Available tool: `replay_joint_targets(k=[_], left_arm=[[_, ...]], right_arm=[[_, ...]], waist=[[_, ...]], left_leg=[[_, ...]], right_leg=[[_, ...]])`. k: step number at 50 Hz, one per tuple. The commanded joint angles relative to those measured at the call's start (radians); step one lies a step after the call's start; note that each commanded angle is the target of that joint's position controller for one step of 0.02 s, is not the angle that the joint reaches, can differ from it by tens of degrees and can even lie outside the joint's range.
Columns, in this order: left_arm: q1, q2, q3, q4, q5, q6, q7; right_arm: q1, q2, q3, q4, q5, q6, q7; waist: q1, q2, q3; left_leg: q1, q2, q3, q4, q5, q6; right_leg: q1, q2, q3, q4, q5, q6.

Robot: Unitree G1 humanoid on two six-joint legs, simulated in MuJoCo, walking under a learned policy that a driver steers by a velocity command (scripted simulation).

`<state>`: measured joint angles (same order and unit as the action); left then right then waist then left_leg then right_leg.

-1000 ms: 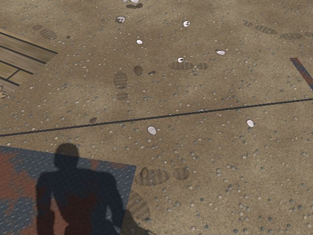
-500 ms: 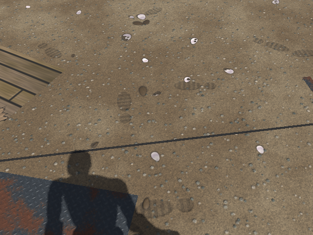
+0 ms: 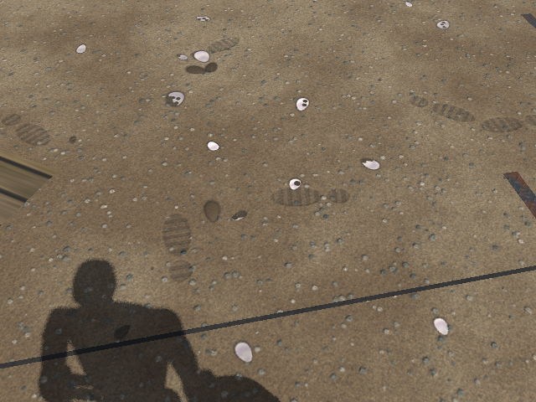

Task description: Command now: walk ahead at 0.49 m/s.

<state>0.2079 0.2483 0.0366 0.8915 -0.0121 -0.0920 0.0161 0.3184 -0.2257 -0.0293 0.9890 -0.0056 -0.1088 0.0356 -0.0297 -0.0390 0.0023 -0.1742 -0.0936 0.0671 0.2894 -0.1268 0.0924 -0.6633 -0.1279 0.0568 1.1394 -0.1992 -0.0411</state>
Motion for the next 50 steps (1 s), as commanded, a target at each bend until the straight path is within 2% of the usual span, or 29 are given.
replay_joint_targets(k=[1,5,8,10,12,13,14,15,16,17,18,19,20,21,23,26,28,32,37,40,41,42,43,44,45,46,47,48,50], left_arm=[[0.035,0.047,0.014,-0.042,0.013,0.003,0.007],[-0.128,0.029,0.007,-0.085,0.003,-0.009,-0.006],[-0.216,0.033,0.002,-0.113,-0.007,-0.012,-0.023],[-0.250,0.043,0.003,-0.134,-0.010,-0.018,-0.036],[-0.226,0.066,0.010,-0.140,-0.010,-0.027,-0.046],[-0.171,0.084,0.020,-0.128,-0.009,-0.031,-0.048],[-0.041,0.120,0.041,-0.090,-0.007,-0.033,-0.045],[0.164,0.193,0.069,-0.038,-0.001,-0.035,-0.037],[0.296,0.309,0.098,-0.012,0.015,-0.026,-0.035],[0.310,0.228,0.075,-0.008,0.012,-0.026,-0.039],[0.216,0.166,0.054,-0.024,0.007,-0.028,-0.039],[0.115,0.129,0.040,-0.049,0.005,-0.025,-0.039],[0.048,0.097,0.030,-0.059,0.008,-0.024,-0.044],[0.018,0.074,0.022,-0.059,0.014,-0.026,-0.048],[0.036,0.072,0.023,-0.036,0.017,-0.031,-0.053],[0.093,0.111,0.033,-0.003,0.018,-0.032,-0.039],[0.124,0.113,0.033,0.011,0.015,-0.024,-0.028],[0.178,0.129,0.034,0.036,0.006,-0.016,-0.015],[0.247,0.136,0.041,0.082,-0.003,0.003,-0.007],[0.224,0.154,0.051,0.086,-0.006,0.016,-0.001],[0.202,0.164,0.053,0.081,-0.005,0.020,-0.001],[0.182,0.153,0.049,0.076,-0.001,0.026,-0.001],[0.177,0.125,0.035,0.058,0.009,0.026,-0.002],[0.296,0.007,-0.001,0.047,0.014,0.006,-0.015],[0.285,0.029,0.001,0.064,-0.001,-0.022,-0.021],[0.189,0.119,0.025,0.034,-0.029,-0.039,-0.025],[0.115,0.131,0.028,0.013,-0.034,-0.043,-0.021],[0.077,0.123,0.034,0.007,-0.020,-0.037,-0.012],[0.118,0.082,0.039,0.016,-0.007,-0.007,-0.003]], right_arm=[[-0.041,-0.132,-0.021,-0.055,0.001,-0.018,-0.020],[0.041,-0.160,-0.026,-0.038,0.017,-0.005,-0.035],[0.096,-0.169,-0.029,-0.016,0.026,0.006,-0.036],[0.114,-0.170,-0.032,-0.004,0.027,0.017,-0.038],[0.104,-0.182,-0.038,-0.003,0.027,0.027,-0.040],[0.084,-0.189,-0.040,-0.007,0.027,0.033,-0.040],[0.066,-0.177,-0.034,-0.013,0.022,0.038,-0.040],[0.057,-0.137,-0.017,-0.034,0.007,0.038,-0.040],[0.160,-0.020,0.019,-0.052,0.004,0.016,-0.030],[0.160,-0.059,0.013,-0.036,0.021,-0.012,-0.025],[0.067,-0.156,-0.013,-0.063,0.047,-0.026,-0.021],[0.000,-0.163,-0.015,-0.080,0.049,-0.028,-0.025],[-0.034,-0.149,-0.019,-0.085,0.035,-0.022,-0.031],[-0.025,-0.135,-0.025,-0.083,0.025,-0.007,-0.036],[0.011,-0.089,-0.022,-0.072,0.021,0.019,-0.038],[-0.062,-0.090,-0.029,-0.103,0.013,0.030,-0.043],[-0.141,-0.083,-0.029,-0.129,0.009,0.028,-0.041],[-0.284,-0.064,-0.022,-0.167,0.016,0.020,-0.029],[-0.406,-0.070,-0.016,-0.217,0.026,0.009,-0.004],[-0.375,-0.097,-0.025,-0.222,0.027,-0.001,0.010],[-0.310,-0.119,-0.037,-0.206,0.026,-0.004,0.009],[-0.167,-0.155,-0.060,-0.161,0.024,-0.004,0.004],[0.024,-0.218,-0.084,-0.111,0.017,-0.002,-0.005],[0.155,-0.319,-0.109,-0.085,0.000,0.004,-0.010],[0.152,-0.249,-0.085,-0.084,0.008,0.007,-0.008],[0.061,-0.195,-0.068,-0.095,0.018,0.004,-0.009],[-0.034,-0.157,-0.056,-0.120,0.018,0.004,-0.010],[-0.101,-0.124,-0.045,-0.128,0.010,0.003,-0.005],[-0.134,-0.089,-0.035,-0.120,-0.004,-0.003,0.002]], waist=[[0.047,0.075,0.054],[-0.012,0.076,0.054],[-0.046,0.086,0.072],[-0.048,0.091,0.081],[-0.022,0.105,0.067],[0.016,0.115,0.037],[0.082,0.107,-0.037],[0.159,0.051,-0.183],[0.142,-0.201,-0.328],[0.149,-0.220,-0.391],[0.129,-0.149,-0.238],[0.099,-0.076,-0.154],[0.071,-0.020,-0.087],[0.037,-0.032,-0.054],[0.010,-0.042,-0.034],[0.012,-0.016,0.004],[0.029,-0.015,0.018],[0.072,-0.020,0.050],[0.100,-0.021,0.097],[0.061,-0.038,0.066],[0.022,-0.054,0.023],[-0.050,-0.048,-0.059],[-0.120,0.002,-0.192],[-0.089,0.245,-0.349],[-0.093,0.281,-0.414],[-0.079,0.224,-0.254],[-0.049,0.147,-0.154],[-0.016,0.089,-0.080],[0.041,0.125,-0.042]], left_leg=[[-0.107,0.279,-0.207,-0.206,0.071,0.171],[-0.017,0.264,-0.160,-0.189,0.086,0.127],[0.074,0.294,-0.165,-0.157,0.058,0.121],[0.146,0.327,-0.179,-0.117,0.060,0.113],[0.189,0.351,-0.193,-0.062,0.112,0.097],[0.191,0.344,-0.183,0.002,0.230,0.083],[0.171,0.296,-0.142,0.155,0.394,0.060],[0.026,0.235,-0.085,0.430,0.357,0.025],[-0.401,0.064,-0.012,0.840,-0.031,-0.057],[-0.546,0.045,-0.168,1.003,-0.420,-0.046],[-0.631,0.110,-0.185,1.061,-0.361,-0.023],[-0.610,0.167,-0.155,1.029,-0.261,-0.017],[-0.570,0.201,-0.139,0.963,-0.190,-0.023],[-0.507,0.230,-0.142,0.901,-0.141,-0.027],[-0.446,0.235,-0.125,0.857,-0.096,-0.040],[-0.531,0.241,-0.121,0.742,0.009,-0.062],[-0.569,0.239,-0.116,0.624,0.100,-0.072],[-0.526,0.204,-0.081,0.395,0.240,-0.072],[-0.558,0.184,-0.080,0.269,0.182,-0.046],[-0.456,0.154,-0.056,0.228,0.076,-0.010],[-0.342,0.120,-0.028,0.221,0.053,0.006],[-0.149,0.083,0.002,0.207,0.060,0.030],[0.160,0.175,-0.102,0.242,0.086,0.080],[0.565,0.438,-0.562,0.182,-0.055,0.245],[0.600,0.493,-0.819,0.025,-0.134,0.271],[0.471,0.459,-0.678,0.010,-0.162,0.210],[0.306,0.423,-0.531,-0.011,-0.107,0.173],[0.151,0.381,-0.428,-0.048,-0.033,0.151],[-0.003,0.321,-0.314,-0.112,0.025,0.129]], right_leg=[[-0.020,-0.042,0.001,-0.141,0.161,0.028],[0.012,0.004,-0.038,-0.432,0.307,0.036],[0.016,0.024,-0.048,-0.534,0.281,0.036],[0.009,0.033,-0.043,-0.583,0.217,0.017],[0.067,0.049,-0.052,-0.624,0.135,-0.012],[0.156,0.074,-0.074,-0.645,0.107,-0.029],[0.326,0.108,-0.100,-0.666,0.100,-0.054],[0.622,0.017,0.001,-0.638,0.124,-0.110],[1.030,-0.233,0.437,-0.699,0.017,-0.268],[1.072,-0.284,0.690,-0.835,-0.067,-0.303],[0.947,-0.251,0.548,-0.843,-0.071,-0.244],[0.799,-0.210,0.398,-0.861,0.004,-0.209],[0.665,-0.165,0.298,-0.900,0.073,-0.192],[0.577,-0.125,0.222,-0.936,0.115,-0.172],[0.500,-0.091,0.146,-0.980,0.195,-0.178],[0.516,-0.089,0.085,-1.005,0.314,-0.190],[0.542,-0.083,0.057,-1.013,0.326,-0.180],[0.566,-0.063,0.007,-1.034,0.259,-0.155],[0.717,-0.122,0.014,-0.985,0.257,-0.149],[0.768,-0.143,0.011,-0.902,0.411,-0.126],[0.762,-0.131,-0.002,-0.828,0.573,-0.114],[0.725,-0.084,-0.039,-0.665,0.704,-0.092],[0.550,-0.029,-0.076,-0.404,0.580,-0.059],[0.128,0.145,-0.105,0.014,0.099,0.019],[-0.014,0.182,0.052,0.179,-0.361,0.010],[-0.106,0.117,0.065,0.237,-0.317,-0.011],[-0.096,0.057,0.031,0.199,-0.218,-0.020],[-0.051,0.018,0.012,0.131,-0.142,-0.018],[0.069,-0.022,0.017,0.042,-0.068,-0.015]])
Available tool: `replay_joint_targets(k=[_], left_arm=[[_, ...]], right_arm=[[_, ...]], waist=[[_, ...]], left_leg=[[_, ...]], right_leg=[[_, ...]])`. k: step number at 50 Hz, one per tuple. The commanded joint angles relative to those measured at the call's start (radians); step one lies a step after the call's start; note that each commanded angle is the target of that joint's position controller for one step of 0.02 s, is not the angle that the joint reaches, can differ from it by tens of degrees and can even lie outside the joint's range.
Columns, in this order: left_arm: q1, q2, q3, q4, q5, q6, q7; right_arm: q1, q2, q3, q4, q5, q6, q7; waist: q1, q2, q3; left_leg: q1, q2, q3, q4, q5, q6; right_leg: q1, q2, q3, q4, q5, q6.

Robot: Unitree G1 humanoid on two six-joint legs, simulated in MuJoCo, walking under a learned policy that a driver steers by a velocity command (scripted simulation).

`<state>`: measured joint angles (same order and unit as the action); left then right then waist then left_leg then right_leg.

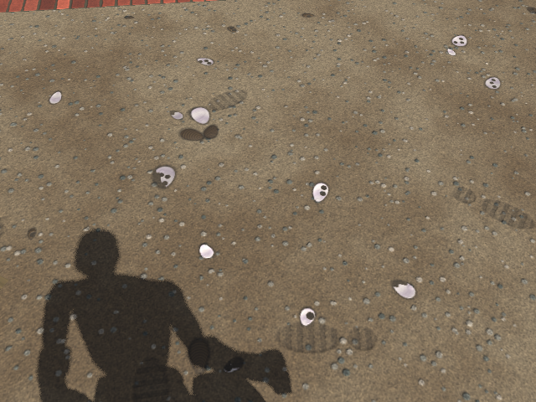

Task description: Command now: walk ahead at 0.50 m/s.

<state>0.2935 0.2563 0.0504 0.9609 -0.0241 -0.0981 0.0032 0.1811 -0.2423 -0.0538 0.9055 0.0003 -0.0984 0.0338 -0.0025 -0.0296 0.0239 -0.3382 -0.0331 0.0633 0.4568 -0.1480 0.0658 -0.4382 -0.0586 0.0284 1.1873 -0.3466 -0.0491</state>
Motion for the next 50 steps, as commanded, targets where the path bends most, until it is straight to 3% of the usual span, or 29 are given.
replay_joint_targets(k=[1,4,6,10,15,18,19,20,21,22,23,24,25,26,27,29,32,35,38,42,45,47,48,49,50], left_arm=[[0.049,0.051,0.023,-0.048,0.007,0.011,0.011],[-0.030,0.058,0.030,-0.080,0.016,0.022,0.016],[-0.105,0.054,0.031,-0.104,0.021,0.020,0.014],[-0.241,0.030,0.020,-0.141,0.015,0.011,-0.001],[-0.373,0.033,0.010,-0.191,0.004,0.001,-0.029],[-0.352,0.061,0.016,-0.201,0.001,-0.009,-0.044],[-0.293,0.083,0.026,-0.188,0.003,-0.012,-0.043],[-0.164,0.115,0.046,-0.148,0.007,-0.012,-0.040],[0.023,0.175,0.071,-0.096,0.013,-0.012,-0.032],[0.167,0.275,0.096,-0.067,0.030,-0.007,-0.026],[0.179,0.219,0.076,-0.061,0.019,-0.003,-0.028],[0.101,0.162,0.055,-0.073,0.013,-0.005,-0.027],[0.008,0.128,0.043,-0.097,0.015,-0.003,-0.025],[-0.061,0.098,0.033,-0.105,0.023,-0.005,-0.030],[-0.097,0.071,0.025,-0.107,0.031,-0.010,-0.033],[-0.099,0.065,0.024,-0.093,0.033,-0.015,-0.036],[-0.052,0.106,0.035,-0.063,0.041,-0.023,-0.018],[-0.019,0.111,0.036,-0.045,0.042,-0.020,-0.002],[-0.009,0.117,0.034,-0.039,0.037,-0.019,0.009],[0.059,0.125,0.039,-0.005,0.027,-0.004,0.016],[0.062,0.145,0.048,0.000,0.017,0.018,0.020],[0.027,0.176,0.057,-0.016,0.012,0.031,0.028],[0.011,0.188,0.060,-0.024,0.012,0.040,0.033],[-0.007,0.187,0.057,-0.035,0.010,0.046,0.036],[0.003,0.167,0.046,-0.061,0.024,0.037,0.036]], right_arm=[[0.019,-0.080,-0.012,-0.025,-0.008,-0.017,0.003],[0.073,-0.125,-0.022,0.003,-0.007,-0.020,-0.014],[0.110,-0.130,-0.022,0.017,-0.004,-0.013,-0.027],[0.169,-0.140,-0.021,0.038,0.007,-0.005,-0.038],[0.249,-0.151,-0.027,0.083,0.015,0.015,-0.042],[0.235,-0.167,-0.037,0.090,0.018,0.028,-0.048],[0.212,-0.177,-0.040,0.085,0.019,0.031,-0.048],[0.187,-0.170,-0.037,0.079,0.019,0.036,-0.048],[0.180,-0.140,-0.024,0.064,0.011,0.037,-0.047],[0.287,-0.036,0.008,0.051,0.003,0.020,-0.038],[0.283,-0.035,0.013,0.064,0.010,-0.006,-0.031],[0.197,-0.128,-0.013,0.040,0.038,-0.024,-0.025],[0.121,-0.141,-0.015,0.017,0.048,-0.030,-0.027],[0.082,-0.131,-0.019,0.011,0.036,-0.026,-0.034],[0.094,-0.120,-0.027,0.016,0.025,-0.012,-0.040],[0.143,-0.069,-0.024,0.035,0.023,0.017,-0.043],[0.084,-0.070,-0.029,0.016,0.024,0.037,-0.047],[0.011,-0.067,-0.034,-0.008,0.021,0.035,-0.039],[-0.077,-0.054,-0.028,-0.039,0.020,0.031,-0.025],[-0.185,-0.033,-0.014,-0.094,0.018,0.032,-0.003],[-0.222,-0.041,-0.013,-0.140,0.021,0.032,0.017],[-0.174,-0.073,-0.028,-0.154,0.021,0.034,0.027],[-0.084,-0.104,-0.045,-0.141,0.022,0.036,0.028],[0.074,-0.157,-0.076,-0.103,0.024,0.037,0.023],[0.238,-0.256,-0.111,-0.073,0.023,0.044,0.001]], waist=[[0.023,0.115,-0.056],[0.019,0.088,-0.012],[0.000,0.079,0.000],[-0.042,0.085,0.025],[-0.081,0.085,0.069],[-0.045,0.106,0.048],[-0.008,0.120,0.010],[0.062,0.116,-0.065],[0.133,0.079,-0.193],[0.118,-0.136,-0.356],[0.119,-0.220,-0.430],[0.112,-0.162,-0.298],[0.087,-0.096,-0.189],[0.055,-0.029,-0.108],[0.017,-0.043,-0.077],[-0.017,-0.057,-0.058],[-0.015,-0.031,-0.010],[0.004,-0.026,0.005],[0.030,-0.026,0.029],[0.072,-0.007,0.073],[0.067,-0.019,0.079],[0.022,-0.058,0.022],[-0.031,-0.073,-0.036],[-0.115,-0.052,-0.121],[-0.170,0.077,-0.229]], left_leg=[[0.130,0.251,-0.278,-0.300,0.080,0.165],[0.135,0.250,-0.221,-0.337,0.170,0.179],[0.175,0.244,-0.195,-0.341,0.200,0.167],[0.215,0.218,-0.134,-0.349,0.179,0.134],[0.368,0.273,-0.140,-0.295,0.180,0.132],[0.430,0.305,-0.146,-0.217,0.313,0.110],[0.427,0.296,-0.133,-0.152,0.464,0.098],[0.398,0.255,-0.097,-0.007,0.612,0.076],[0.254,0.199,-0.056,0.230,0.548,0.043],[-0.162,0.046,-0.003,0.644,0.156,-0.032],[-0.327,-0.022,-0.137,0.828,-0.408,-0.035],[-0.420,0.045,-0.181,0.906,-0.375,-0.012],[-0.424,0.102,-0.147,0.883,-0.286,0.001],[-0.385,0.140,-0.128,0.813,-0.208,0.000],[-0.318,0.174,-0.136,0.749,-0.158,0.001],[-0.247,0.187,-0.130,0.696,-0.117,-0.009],[-0.336,0.193,-0.146,0.600,0.001,-0.029],[-0.390,0.167,-0.172,0.458,0.156,-0.034],[-0.361,0.141,-0.127,0.307,0.266,-0.032],[-0.408,0.130,-0.087,0.198,0.245,-0.015],[-0.412,0.112,-0.040,0.162,0.113,0.013],[-0.280,0.052,0.029,0.162,0.006,0.046],[-0.151,0.009,0.058,0.161,-0.028,0.069],[0.076,-0.035,0.060,0.099,0.023,0.104],[0.394,0.111,-0.193,0.069,0.027,0.174]], right_leg=[[-0.139,-0.094,0.036,-0.029,0.093,-0.001],[-0.226,-0.104,0.029,-0.151,0.206,0.026],[-0.278,-0.102,0.025,-0.265,0.308,0.038],[-0.248,-0.064,-0.011,-0.496,0.460,0.039],[-0.278,-0.037,-0.022,-0.631,0.401,0.022],[-0.201,-0.011,-0.035,-0.676,0.295,-0.016],[-0.097,0.018,-0.060,-0.687,0.270,-0.033],[0.085,0.055,-0.090,-0.708,0.281,-0.057],[0.377,-0.003,-0.025,-0.675,0.312,-0.103],[0.803,-0.268,0.397,-0.702,0.197,-0.253],[0.869,-0.348,0.698,-0.864,0.114,-0.296],[0.758,-0.315,0.585,-0.882,0.064,-0.242],[0.601,-0.279,0.441,-0.903,0.109,-0.208],[0.445,-0.238,0.338,-0.945,0.178,-0.191],[0.346,-0.201,0.265,-0.978,0.222,-0.172],[0.257,-0.175,0.184,-1.032,0.258,-0.173],[0.257,-0.179,0.093,-1.076,0.333,-0.178],[0.304,-0.168,0.006,-1.084,0.379,-0.149],[0.320,-0.156,-0.079,-1.101,0.377,-0.121],[0.462,-0.198,-0.136,-1.070,0.425,-0.110],[0.560,-0.234,-0.166,-0.985,0.575,-0.094],[0.573,-0.235,-0.200,-0.854,0.917,-0.070],[0.558,-0.224,-0.219,-0.718,1.068,-0.054],[0.481,-0.182,-0.243,-0.508,1.072,-0.023],[0.222,-0.133,-0.250,-0.182,0.754,0.023]])
Over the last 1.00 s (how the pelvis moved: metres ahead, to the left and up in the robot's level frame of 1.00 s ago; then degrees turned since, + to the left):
0.55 -0.01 -0.01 1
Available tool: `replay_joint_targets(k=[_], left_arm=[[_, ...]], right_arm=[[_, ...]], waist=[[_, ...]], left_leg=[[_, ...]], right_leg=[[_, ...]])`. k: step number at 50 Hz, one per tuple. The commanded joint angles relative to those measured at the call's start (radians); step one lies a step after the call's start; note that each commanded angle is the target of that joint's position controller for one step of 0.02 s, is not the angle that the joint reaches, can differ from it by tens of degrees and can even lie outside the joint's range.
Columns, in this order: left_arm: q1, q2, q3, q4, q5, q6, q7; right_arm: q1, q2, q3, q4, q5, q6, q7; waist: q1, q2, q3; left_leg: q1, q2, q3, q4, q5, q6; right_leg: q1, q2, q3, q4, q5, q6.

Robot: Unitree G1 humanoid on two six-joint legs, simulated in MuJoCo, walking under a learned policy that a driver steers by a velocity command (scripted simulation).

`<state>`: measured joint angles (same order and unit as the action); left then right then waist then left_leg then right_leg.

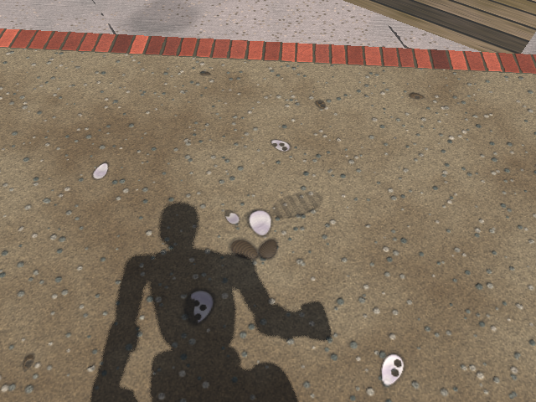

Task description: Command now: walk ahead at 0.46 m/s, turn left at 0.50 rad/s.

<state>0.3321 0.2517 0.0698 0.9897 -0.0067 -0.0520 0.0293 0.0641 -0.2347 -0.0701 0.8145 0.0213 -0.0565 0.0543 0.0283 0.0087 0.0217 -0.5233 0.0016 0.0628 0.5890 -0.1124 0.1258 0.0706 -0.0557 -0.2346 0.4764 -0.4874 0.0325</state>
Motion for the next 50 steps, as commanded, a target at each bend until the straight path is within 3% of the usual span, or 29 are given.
replay_joint_targets(k=[1,2,3,4,5,6,8,10,13,15,21,23,24,25,26,27,28,29,30,31,34,38,41,44,46,47,48,49,50], left_arm=[[0.059,0.012,-0.022,-0.135,0.033,-0.043,-0.014],[-0.051,0.104,-0.006,-0.149,-0.009,-0.086,-0.027],[-0.130,0.134,0.002,-0.177,-0.034,-0.103,-0.031],[-0.119,0.132,0.002,-0.156,-0.026,-0.103,-0.025],[-0.111,0.139,0.013,-0.137,-0.007,-0.091,-0.018],[-0.090,0.137,0.018,-0.130,-0.004,-0.071,-0.016],[-0.040,0.092,0.014,-0.112,-0.004,-0.035,-0.012],[-0.046,0.072,0.009,-0.112,0.002,-0.017,-0.004],[-0.109,0.064,0.001,-0.124,0.001,-0.013,-0.010],[-0.166,0.075,0.002,-0.145,-0.006,-0.013,-0.018],[-0.223,0.100,0.013,-0.209,-0.001,-0.002,-0.051],[-0.198,0.101,0.017,-0.221,-0.004,-0.001,-0.065],[-0.150,0.106,0.022,-0.215,-0.004,-0.004,-0.070],[-0.078,0.144,0.038,-0.205,0.002,-0.008,-0.066],[-0.010,0.238,0.064,-0.211,0.015,-0.007,-0.050],[0.013,0.304,0.072,-0.216,0.033,-0.001,-0.040],[0.001,0.222,0.051,-0.236,0.028,0.002,-0.038],[-0.080,0.200,0.049,-0.264,0.015,0.004,-0.033],[-0.135,0.180,0.045,-0.279,-0.003,0.014,-0.026],[-0.165,0.162,0.038,-0.292,-0.014,0.025,-0.020],[-0.167,0.184,0.047,-0.308,0.005,0.046,-0.006],[-0.161,0.211,0.059,-0.328,-0.001,0.058,0.011],[-0.179,0.199,0.054,-0.342,0.005,0.069,0.013],[-0.179,0.182,0.042,-0.346,0.009,0.078,0.010],[-0.188,0.165,0.030,-0.348,0.002,0.085,0.012],[-0.154,0.143,0.022,-0.342,0.005,0.086,0.014],[-0.110,0.092,0.007,-0.346,0.020,0.081,0.011],[-0.154,0.132,0.022,-0.385,0.013,0.068,0.009],[-0.167,0.201,0.042,-0.367,0.014,0.062,0.010]], right_arm=[[0.327,-0.344,-0.100,0.006,0.001,-0.005,-0.024],[0.354,-0.264,-0.076,-0.012,-0.011,-0.009,-0.025],[0.295,-0.216,-0.063,-0.023,-0.019,-0.016,-0.029],[0.214,-0.167,-0.048,-0.039,-0.014,-0.018,-0.030],[0.149,-0.122,-0.034,-0.053,-0.012,-0.014,-0.032],[0.122,-0.095,-0.022,-0.059,-0.025,-0.014,-0.035],[0.113,-0.101,-0.016,-0.042,-0.038,-0.022,-0.036],[0.113,-0.121,-0.017,-0.020,-0.043,-0.032,-0.045],[0.092,-0.130,-0.013,-0.004,-0.044,-0.025,-0.061],[0.105,-0.149,-0.015,0.012,-0.045,-0.018,-0.072],[0.096,-0.160,-0.021,0.025,-0.027,0.037,-0.101],[0.079,-0.169,-0.026,0.011,-0.013,0.056,-0.112],[0.061,-0.176,-0.028,0.001,-0.005,0.062,-0.118],[0.077,-0.178,-0.030,-0.002,-0.003,0.063,-0.122],[0.063,-0.163,-0.023,-0.037,-0.030,0.053,-0.118],[0.096,-0.083,-0.001,-0.066,-0.061,0.042,-0.100],[0.094,-0.117,-0.004,-0.047,-0.044,0.036,-0.081],[0.053,-0.135,-0.010,-0.054,-0.011,0.037,-0.076],[0.039,-0.136,-0.014,-0.046,-0.013,0.044,-0.084],[0.019,-0.152,-0.022,-0.049,-0.025,0.053,-0.094],[0.044,-0.117,-0.019,-0.052,-0.021,0.063,-0.102],[0.039,-0.112,-0.014,-0.050,-0.018,0.059,-0.108],[0.050,-0.124,-0.017,-0.047,-0.015,0.054,-0.102],[0.068,-0.130,-0.018,-0.047,-0.013,0.039,-0.087],[0.120,-0.122,-0.018,-0.031,-0.017,0.026,-0.074],[0.136,-0.156,-0.025,-0.031,-0.032,0.022,-0.071],[0.134,-0.227,-0.035,-0.045,-0.054,0.025,-0.076],[0.117,-0.238,-0.034,-0.045,-0.082,0.025,-0.071],[0.085,-0.202,-0.026,-0.068,-0.077,0.016,-0.071]], waist=[[-0.073,0.264,-0.322],[-0.141,0.157,-0.385],[-0.139,0.116,-0.266],[-0.090,0.004,-0.200],[-0.054,-0.033,-0.146],[-0.024,-0.015,-0.132],[0.010,0.011,-0.118],[0.020,0.037,-0.107],[-0.004,0.058,-0.110],[-0.034,0.064,-0.107],[-0.048,0.068,-0.054],[-0.033,0.073,-0.055],[-0.003,0.066,-0.076],[0.031,0.025,-0.123],[0.045,-0.121,-0.202],[0.000,-0.322,-0.290],[0.028,-0.186,-0.385],[0.015,-0.130,-0.282],[-0.005,-0.037,-0.207],[-0.013,-0.020,-0.156],[-0.040,-0.115,-0.140],[-0.022,-0.138,-0.175],[-0.014,-0.169,-0.171],[-0.010,-0.188,-0.161],[-0.044,-0.176,-0.149],[-0.038,-0.122,-0.140],[0.005,0.103,-0.139],[0.003,0.291,-0.082],[-0.018,0.204,-0.070]], left_leg=[[0.889,0.324,-0.762,-0.174,-0.029,0.312],[0.921,0.341,-0.832,-0.255,0.088,0.304],[0.826,0.309,-0.649,-0.233,0.292,0.255],[0.670,0.276,-0.483,-0.219,0.453,0.210],[0.525,0.247,-0.378,-0.235,0.527,0.178],[0.425,0.230,-0.325,-0.262,0.578,0.164],[0.318,0.206,-0.234,-0.300,0.679,0.156],[0.294,0.184,-0.147,-0.314,0.753,0.139],[0.318,0.147,-0.046,-0.329,0.704,0.086],[0.374,0.161,-0.030,-0.334,0.667,0.069],[0.524,0.247,-0.052,-0.231,0.591,0.075],[0.542,0.258,-0.057,-0.143,0.641,0.057],[0.532,0.235,-0.035,-0.061,0.696,0.030],[0.483,0.176,0.006,0.078,0.673,-0.026],[0.297,0.073,0.055,0.331,0.359,-0.096],[-0.042,-0.139,0.001,0.632,-0.548,-0.159],[-0.070,-0.082,-0.182,0.728,-0.573,-0.146],[-0.124,-0.048,-0.181,0.737,-0.502,-0.144],[-0.134,-0.017,-0.165,0.676,-0.437,-0.151],[-0.118,0.001,-0.156,0.606,-0.388,-0.160],[-0.019,-0.025,-0.127,0.428,-0.314,-0.185],[0.041,-0.035,-0.141,0.264,-0.240,-0.209],[0.090,-0.028,-0.139,0.187,-0.218,-0.207],[0.150,-0.021,-0.121,0.075,-0.214,-0.187],[0.267,-0.021,-0.092,-0.133,-0.086,-0.151],[0.339,0.053,-0.155,-0.202,-0.027,-0.118],[0.407,0.254,-0.367,-0.258,0.115,-0.037],[0.300,0.386,-0.563,-0.310,0.190,0.128],[0.280,0.374,-0.548,-0.314,0.173,0.163]], right_leg=[[-0.719,0.103,0.136,0.869,-0.070,0.005],[-0.813,0.090,0.324,0.962,-0.112,-0.014],[-0.865,0.042,0.325,0.951,-0.039,-0.033],[-0.811,-0.016,0.310,0.870,0.041,-0.036],[-0.746,-0.050,0.291,0.797,0.075,-0.029],[-0.664,-0.071,0.292,0.762,0.091,-0.027],[-0.582,-0.072,0.278,0.678,0.137,-0.014],[-0.577,-0.063,0.271,0.562,0.233,-0.003],[-0.550,-0.049,0.256,0.348,0.424,-0.007],[-0.558,-0.031,0.250,0.267,0.500,-0.012],[-0.660,-0.009,0.228,0.201,0.313,-0.039],[-0.637,0.017,0.198,0.153,0.257,-0.064],[-0.560,0.044,0.175,0.072,0.307,-0.087],[-0.412,0.052,0.208,-0.027,0.520,-0.126],[-0.202,-0.096,0.447,-0.029,0.961,-0.208],[0.053,-0.328,0.800,-0.036,1.315,-0.436],[0.066,-0.313,0.798,-0.054,1.117,-0.433],[-0.017,-0.264,0.691,-0.069,0.978,-0.385],[-0.107,-0.212,0.624,-0.093,0.830,-0.329],[-0.191,-0.183,0.595,-0.117,0.724,-0.301],[-0.288,-0.110,0.551,-0.146,0.649,-0.276],[-0.298,-0.098,0.581,-0.141,0.534,-0.260],[-0.320,-0.093,0.608,-0.141,0.420,-0.244],[-0.313,-0.098,0.641,-0.108,0.429,-0.234],[-0.344,-0.063,0.625,-0.056,0.423,-0.193],[-0.394,-0.020,0.592,0.001,0.332,-0.146],[-0.503,0.106,0.464,0.204,0.085,-0.086],[-0.596,0.173,0.380,0.335,-0.132,-0.045],[-0.588,0.139,0.423,0.498,-0.122,-0.022]])
Over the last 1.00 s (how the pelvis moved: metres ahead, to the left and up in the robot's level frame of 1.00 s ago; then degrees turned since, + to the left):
0.56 -0.01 -0.02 11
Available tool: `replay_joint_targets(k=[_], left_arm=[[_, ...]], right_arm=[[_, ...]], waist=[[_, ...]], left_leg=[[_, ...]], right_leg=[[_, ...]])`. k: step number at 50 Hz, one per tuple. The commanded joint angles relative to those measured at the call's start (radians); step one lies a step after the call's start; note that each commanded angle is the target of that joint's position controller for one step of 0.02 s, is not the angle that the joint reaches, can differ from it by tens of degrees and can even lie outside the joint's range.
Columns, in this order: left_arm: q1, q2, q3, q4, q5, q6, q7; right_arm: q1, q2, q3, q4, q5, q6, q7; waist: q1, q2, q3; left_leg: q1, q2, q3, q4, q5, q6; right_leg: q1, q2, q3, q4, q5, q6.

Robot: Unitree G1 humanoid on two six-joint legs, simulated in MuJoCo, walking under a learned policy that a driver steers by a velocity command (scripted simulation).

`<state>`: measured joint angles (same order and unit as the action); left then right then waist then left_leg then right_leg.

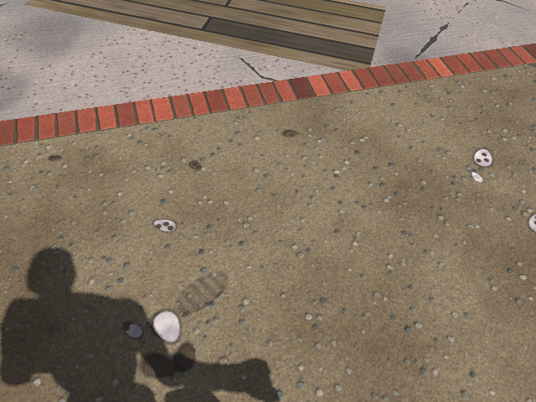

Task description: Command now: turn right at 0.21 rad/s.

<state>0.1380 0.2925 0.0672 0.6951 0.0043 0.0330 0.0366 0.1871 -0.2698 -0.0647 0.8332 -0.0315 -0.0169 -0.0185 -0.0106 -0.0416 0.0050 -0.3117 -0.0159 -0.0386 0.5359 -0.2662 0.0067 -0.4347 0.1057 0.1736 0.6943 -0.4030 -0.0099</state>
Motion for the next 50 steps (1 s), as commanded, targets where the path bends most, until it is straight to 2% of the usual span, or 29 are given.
replay_joint_targets(k=[1,2,3,5,7,8,9,11,12,13,14,15,16,17,19,22,32,50], left_arm=[[0.039,0.172,0.055,-0.053,-0.007,-0.021,0.002],[0.063,0.143,0.052,-0.026,-0.005,-0.011,0.007],[0.070,0.119,0.046,-0.020,-0.001,-0.004,0.009],[0.065,0.062,0.027,-0.014,-0.007,-0.001,0.004],[0.020,0.020,0.006,-0.022,-0.008,-0.007,-0.001],[-0.004,0.014,0.001,-0.025,-0.011,-0.008,-0.002],[-0.005,0.029,0.005,-0.021,-0.018,-0.009,-0.003],[0.045,0.044,0.011,0.010,-0.019,-0.009,-0.004],[0.052,0.067,0.014,0.019,-0.011,-0.008,-0.004],[0.065,0.110,0.021,0.016,-0.001,-0.006,0.002],[0.077,0.167,0.033,0.021,0.001,-0.002,0.006],[0.067,0.117,0.025,0.038,0.003,-0.004,-0.007],[0.049,0.071,0.014,0.032,0.008,-0.010,-0.017],[0.045,0.058,0.009,0.041,0.015,-0.017,-0.019],[0.045,0.065,0.008,0.051,0.012,-0.034,-0.021],[0.062,0.057,0.001,0.073,0.008,-0.045,-0.017],[0.084,0.047,-0.010,0.139,0.004,-0.054,-0.011],[0.127,0.026,-0.025,0.263,-0.001,-0.049,-0.003]], right_arm=[[-0.059,-0.159,-0.031,-0.089,-0.005,-0.026,-0.002],[-0.077,-0.145,-0.026,-0.092,0.013,-0.027,-0.004],[-0.086,-0.123,-0.018,-0.089,0.026,-0.026,-0.005],[-0.070,-0.093,-0.005,-0.071,0.026,-0.018,-0.008],[-0.048,-0.096,-0.005,-0.057,0.024,-0.007,-0.012],[-0.022,-0.112,-0.008,-0.048,0.022,-0.002,-0.012],[-0.003,-0.128,-0.011,-0.041,0.024,0.003,-0.012],[-0.005,-0.132,-0.009,-0.032,0.041,0.007,-0.008],[0.022,-0.125,-0.006,-0.022,0.045,0.000,-0.005],[0.035,-0.112,0.001,-0.021,0.033,-0.013,0.001],[0.065,-0.105,0.002,-0.022,0.013,-0.030,0.016],[0.043,-0.074,0.009,-0.012,0.014,-0.035,0.017],[-0.013,-0.092,0.006,-0.011,0.016,-0.032,0.015],[-0.037,-0.085,0.006,-0.011,0.019,-0.025,0.010],[-0.029,-0.085,0.004,-0.001,0.021,-0.005,-0.001],[-0.020,-0.081,0.003,0.021,0.023,0.003,-0.007],[-0.012,-0.081,-0.001,0.107,0.027,0.011,-0.015],[0.033,-0.061,0.011,0.213,0.030,0.014,-0.026]], waist=[[0.030,0.202,-0.049],[0.041,0.168,-0.049],[0.041,0.167,-0.042],[0.039,0.182,-0.048],[0.008,0.214,-0.067],[-0.013,0.229,-0.070],[-0.022,0.236,-0.073],[0.009,0.220,-0.060],[0.004,0.200,-0.056],[-0.004,0.137,-0.083],[-0.044,0.009,-0.105],[-0.030,-0.063,-0.114],[-0.006,-0.030,-0.070],[-0.004,-0.021,-0.051],[-0.009,-0.029,-0.010],[-0.011,-0.021,0.005],[-0.005,0.032,0.017],[-0.001,0.037,0.037]], left_leg=[[0.089,0.343,-0.367,-0.236,0.329,0.248],[0.107,0.293,-0.297,-0.217,0.326,0.210],[0.119,0.277,-0.267,-0.204,0.357,0.198],[0.129,0.221,-0.177,-0.193,0.413,0.185],[0.159,0.190,-0.132,-0.169,0.443,0.172],[0.168,0.195,-0.138,-0.160,0.455,0.178],[0.180,0.203,-0.153,-0.151,0.462,0.185],[0.164,0.192,-0.154,-0.129,0.438,0.165],[0.134,0.184,-0.159,-0.130,0.401,0.133],[0.074,0.167,-0.143,-0.114,0.333,0.086],[0.026,0.098,-0.072,-0.085,0.228,0.046],[0.089,0.051,-0.006,-0.088,0.124,0.002],[0.105,0.044,0.004,-0.068,0.110,-0.020],[0.113,0.045,0.007,-0.060,0.125,-0.021],[0.116,0.048,0.001,-0.055,0.152,-0.013],[0.127,0.049,-0.001,-0.055,0.152,-0.009],[0.133,0.048,-0.002,-0.069,0.152,-0.023],[0.118,0.042,0.007,-0.088,0.131,-0.019]], right_leg=[[-0.106,-0.018,0.012,0.361,-0.156,0.032],[-0.106,-0.027,0.011,0.394,-0.119,0.052],[-0.109,-0.039,0.017,0.405,-0.080,0.069],[-0.052,-0.059,-0.042,0.306,-0.043,0.093],[0.034,-0.098,-0.112,0.107,-0.034,0.104],[0.075,-0.099,-0.132,0.026,-0.043,0.105],[0.108,-0.094,-0.146,-0.047,-0.021,0.103],[0.218,-0.087,-0.168,-0.303,0.184,0.076],[0.285,-0.101,-0.140,-0.366,0.280,0.052],[0.380,-0.167,-0.073,-0.333,0.433,0.023],[0.424,-0.223,-0.036,-0.242,0.582,-0.021],[0.327,-0.209,-0.042,-0.244,0.415,-0.052],[0.270,-0.189,-0.042,-0.267,0.323,-0.049],[0.234,-0.182,-0.046,-0.279,0.284,-0.036],[0.193,-0.168,-0.057,-0.281,0.276,-0.019],[0.171,-0.160,-0.062,-0.279,0.251,-0.011],[0.179,-0.142,-0.078,-0.276,0.235,-0.011],[0.185,-0.116,-0.113,-0.285,0.220,-0.004]])
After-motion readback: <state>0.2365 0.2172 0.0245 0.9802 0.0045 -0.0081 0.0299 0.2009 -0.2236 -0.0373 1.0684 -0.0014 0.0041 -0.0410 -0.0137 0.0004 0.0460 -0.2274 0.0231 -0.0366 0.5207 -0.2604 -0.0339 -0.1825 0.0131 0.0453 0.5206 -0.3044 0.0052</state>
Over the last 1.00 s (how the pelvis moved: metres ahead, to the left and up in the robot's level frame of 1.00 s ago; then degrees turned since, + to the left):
0.26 0.03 0.02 -18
